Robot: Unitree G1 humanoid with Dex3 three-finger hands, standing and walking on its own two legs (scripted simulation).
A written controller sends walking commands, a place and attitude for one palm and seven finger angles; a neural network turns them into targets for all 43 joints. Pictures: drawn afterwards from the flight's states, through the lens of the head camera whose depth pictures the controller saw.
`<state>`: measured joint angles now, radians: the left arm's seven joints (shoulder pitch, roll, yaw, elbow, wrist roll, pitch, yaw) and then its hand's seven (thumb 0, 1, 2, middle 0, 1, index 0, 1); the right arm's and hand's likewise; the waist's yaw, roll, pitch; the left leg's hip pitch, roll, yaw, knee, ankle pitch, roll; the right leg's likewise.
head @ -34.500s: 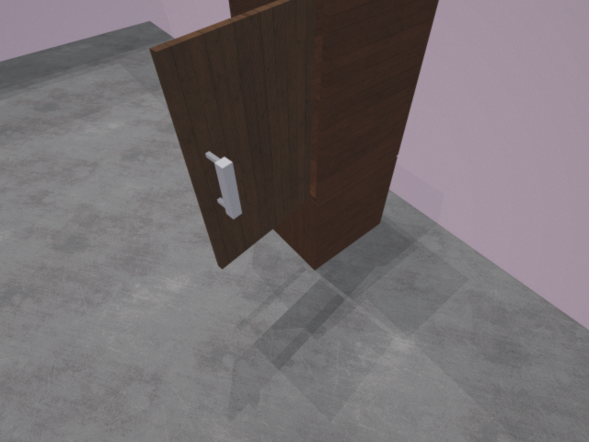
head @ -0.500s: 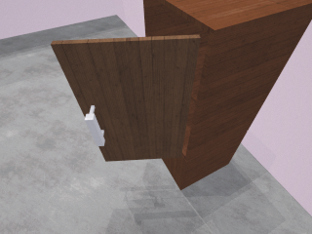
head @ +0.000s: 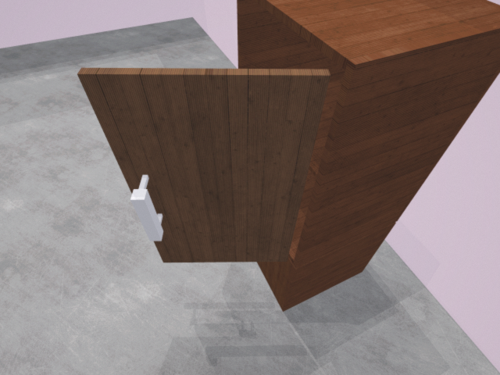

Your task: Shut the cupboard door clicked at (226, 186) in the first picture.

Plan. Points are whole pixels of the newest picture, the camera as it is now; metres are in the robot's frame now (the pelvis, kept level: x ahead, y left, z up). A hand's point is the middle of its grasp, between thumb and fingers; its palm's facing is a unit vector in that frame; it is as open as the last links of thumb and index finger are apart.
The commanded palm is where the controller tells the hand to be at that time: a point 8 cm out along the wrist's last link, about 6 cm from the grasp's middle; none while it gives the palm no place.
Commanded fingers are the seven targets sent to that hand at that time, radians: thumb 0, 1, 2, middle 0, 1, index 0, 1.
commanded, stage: come to a stop and stand still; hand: left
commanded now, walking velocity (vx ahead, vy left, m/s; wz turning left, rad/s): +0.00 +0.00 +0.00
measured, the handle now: (150, 208) +0.43 +0.24 -0.04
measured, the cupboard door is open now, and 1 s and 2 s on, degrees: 66 66 66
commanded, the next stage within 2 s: look again from close up in 0.42 s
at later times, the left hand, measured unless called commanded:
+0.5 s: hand out of the picture +0.05 +0.22 -0.17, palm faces -0.01 -0.96 -0.28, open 7.4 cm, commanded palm none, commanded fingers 0.00 0.90 0.90 -0.20 -0.30 -0.20 -0.30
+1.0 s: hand out of the picture +0.04 +0.21 -0.17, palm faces +0.01 -0.97 -0.25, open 7.4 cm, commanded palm none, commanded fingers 0.00 0.90 0.90 -0.20 -0.30 -0.20 -0.30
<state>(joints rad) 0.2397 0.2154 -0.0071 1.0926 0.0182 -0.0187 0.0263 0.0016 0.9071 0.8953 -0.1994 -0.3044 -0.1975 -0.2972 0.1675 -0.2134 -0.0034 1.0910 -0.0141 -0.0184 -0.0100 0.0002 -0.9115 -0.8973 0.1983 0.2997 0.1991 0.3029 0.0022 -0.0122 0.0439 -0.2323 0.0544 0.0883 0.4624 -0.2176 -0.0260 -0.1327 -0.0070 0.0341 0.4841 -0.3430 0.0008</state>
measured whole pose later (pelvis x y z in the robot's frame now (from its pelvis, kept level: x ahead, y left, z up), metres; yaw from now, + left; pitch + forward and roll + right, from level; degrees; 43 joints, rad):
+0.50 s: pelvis +0.02 +0.00 +0.00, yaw +0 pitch +0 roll +1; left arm 0.20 0.26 0.00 1.09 0.02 -0.02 0.02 0.00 0.91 0.90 -0.20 -0.30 -0.20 -0.30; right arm 0.14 -0.23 0.00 1.12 -0.02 -0.01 -0.01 0.00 -0.91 -0.90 0.20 0.30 0.20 0.30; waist 0.00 -0.02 0.04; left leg -0.19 0.04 0.09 0.42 -0.22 -0.02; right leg -0.08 -0.02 0.03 0.42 -0.34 0.01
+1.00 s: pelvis +0.02 +0.01 +0.00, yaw +1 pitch -1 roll +1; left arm 0.21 0.23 0.00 1.11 0.02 -0.02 0.03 0.00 0.91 0.90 -0.20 -0.30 -0.20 -0.30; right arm 0.16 -0.22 0.00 1.14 -0.02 -0.02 -0.02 0.00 -0.91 -0.90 0.20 0.30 0.20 0.30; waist 0.00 -0.02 0.04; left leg -0.18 0.04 0.08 0.39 -0.21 -0.02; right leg -0.06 -0.02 0.02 0.39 -0.32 0.01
